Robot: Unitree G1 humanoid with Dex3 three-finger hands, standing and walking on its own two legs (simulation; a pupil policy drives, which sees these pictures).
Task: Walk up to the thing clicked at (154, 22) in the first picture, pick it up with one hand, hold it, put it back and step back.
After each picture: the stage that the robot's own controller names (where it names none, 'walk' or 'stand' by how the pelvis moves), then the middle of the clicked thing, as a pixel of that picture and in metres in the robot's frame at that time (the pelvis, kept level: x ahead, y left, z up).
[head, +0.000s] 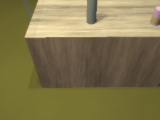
stand; (157, 16) +1.01 -0.50 -0.11
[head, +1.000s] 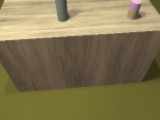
rise first; (133, 9) +0.96 -0.29 -0.08
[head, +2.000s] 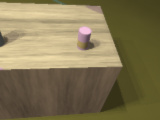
rise first; (83, 38) +0.69 +0.00 -0.08
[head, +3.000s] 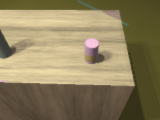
walk; (91, 51) +0.58 -0.01 -0.07
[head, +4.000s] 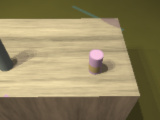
stand; (95, 62) +0.54 -0.04 -0.10
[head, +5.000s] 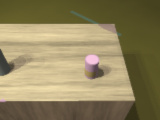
stand; (91, 67) +0.54 -0.03 -0.11
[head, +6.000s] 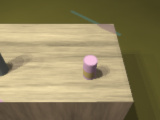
stand; (89, 67) +0.53 -0.02 -0.11
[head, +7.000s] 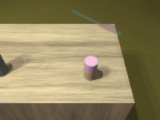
stand; (90, 68) +0.52 -0.02 -0.11
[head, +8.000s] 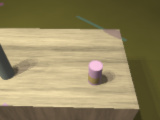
rise first; (95, 73) +0.51 -0.03 -0.11
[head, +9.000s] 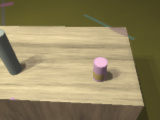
go down; (99, 69) +0.53 -0.04 -0.11
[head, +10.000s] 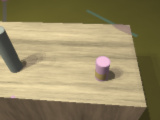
go down; (102, 69) +0.52 -0.04 -0.10
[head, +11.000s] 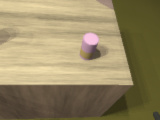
go down; (88, 47) +0.54 -0.06 -0.07
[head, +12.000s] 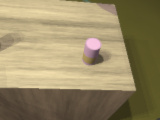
go down; (91, 52) +0.53 -0.06 -0.06
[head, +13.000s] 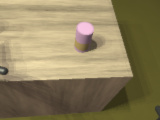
close in; (83, 38) +0.55 -0.04 -0.03
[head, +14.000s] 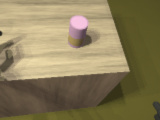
close; (77, 32) +0.54 -0.04 -0.01
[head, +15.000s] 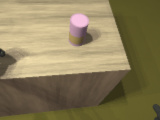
lift; (77, 30) +0.55 -0.04 -0.01
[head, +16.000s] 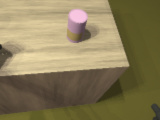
lift; (76, 27) +0.56 -0.04 +0.00
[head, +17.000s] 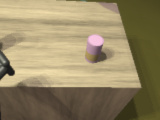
lift; (93, 49) +0.54 -0.05 -0.03
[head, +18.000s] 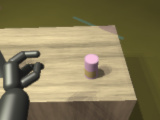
close; (91, 67) +0.54 -0.03 -0.08
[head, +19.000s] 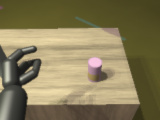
stand; (94, 70) +0.53 -0.04 -0.09
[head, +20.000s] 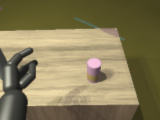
stand; (93, 71) +0.53 -0.04 -0.10
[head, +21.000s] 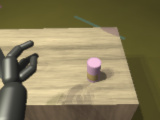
stand; (93, 70) +0.53 -0.04 -0.10
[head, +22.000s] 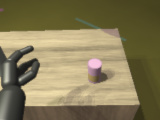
stand; (94, 71) +0.53 -0.04 -0.10
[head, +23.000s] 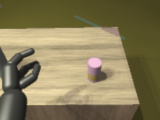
stand; (94, 70) +0.52 -0.04 -0.10
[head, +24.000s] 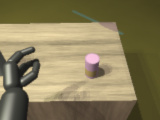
stand; (91, 66) +0.53 -0.03 -0.09
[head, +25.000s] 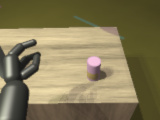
stand; (93, 69) +0.53 -0.04 -0.10
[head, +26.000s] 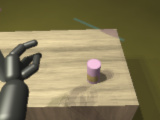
stand; (93, 71) +0.52 -0.04 -0.10
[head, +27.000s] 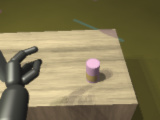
stand; (92, 71) +0.53 -0.03 -0.10
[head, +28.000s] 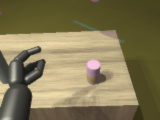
stand; (93, 72) +0.53 -0.03 -0.10
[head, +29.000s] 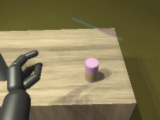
stand; (91, 70) +0.53 -0.03 -0.10
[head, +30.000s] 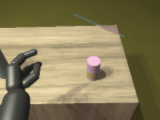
stand; (93, 68) +0.53 -0.03 -0.10
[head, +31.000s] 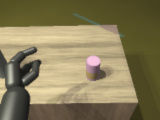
stand; (92, 68) +0.53 -0.03 -0.10
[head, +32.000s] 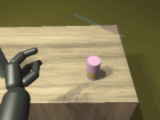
stand; (93, 68) +0.53 -0.04 -0.10
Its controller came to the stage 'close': yes
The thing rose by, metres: 0.00
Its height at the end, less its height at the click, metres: +0.00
